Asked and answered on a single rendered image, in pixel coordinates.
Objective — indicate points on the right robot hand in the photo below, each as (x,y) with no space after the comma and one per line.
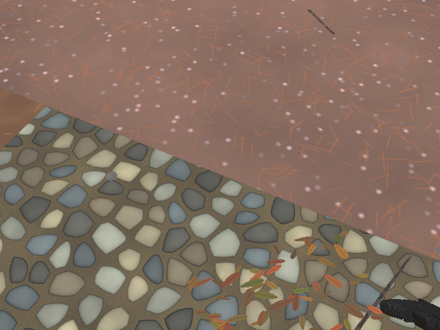
(422,313)

